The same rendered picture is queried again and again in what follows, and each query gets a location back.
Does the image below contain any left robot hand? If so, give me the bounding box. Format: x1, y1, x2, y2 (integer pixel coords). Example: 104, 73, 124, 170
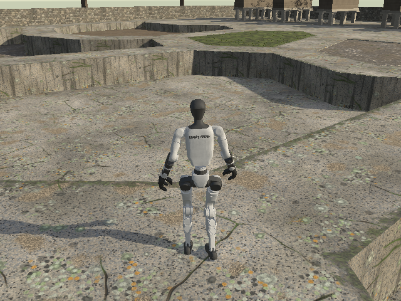
158, 176, 172, 191

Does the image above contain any robot left upper arm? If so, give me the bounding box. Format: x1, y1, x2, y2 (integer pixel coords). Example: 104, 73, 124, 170
169, 127, 186, 162

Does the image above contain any right robot hand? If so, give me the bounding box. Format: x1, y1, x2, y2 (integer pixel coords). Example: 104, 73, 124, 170
222, 168, 237, 180

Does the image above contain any robot right forearm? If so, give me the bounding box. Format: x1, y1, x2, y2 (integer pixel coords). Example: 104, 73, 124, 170
225, 150, 235, 171

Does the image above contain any robot right upper arm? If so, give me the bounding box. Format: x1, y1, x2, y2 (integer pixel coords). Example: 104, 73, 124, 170
212, 125, 231, 159

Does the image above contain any robot left forearm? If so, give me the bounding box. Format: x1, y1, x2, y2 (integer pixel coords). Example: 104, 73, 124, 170
160, 152, 174, 179

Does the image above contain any robot left foot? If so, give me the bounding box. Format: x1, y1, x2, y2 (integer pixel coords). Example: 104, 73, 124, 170
184, 240, 193, 255

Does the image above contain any robot left thigh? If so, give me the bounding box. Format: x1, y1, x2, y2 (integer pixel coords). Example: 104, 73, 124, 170
179, 175, 193, 216

